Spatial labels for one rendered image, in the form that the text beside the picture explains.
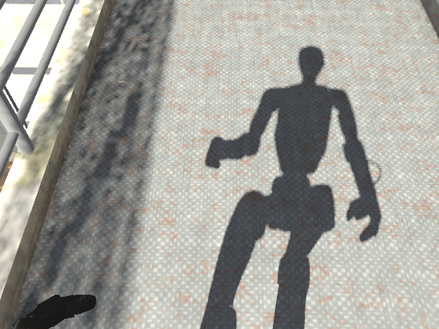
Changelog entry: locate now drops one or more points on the left robot hand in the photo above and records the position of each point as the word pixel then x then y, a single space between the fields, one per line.
pixel 55 309

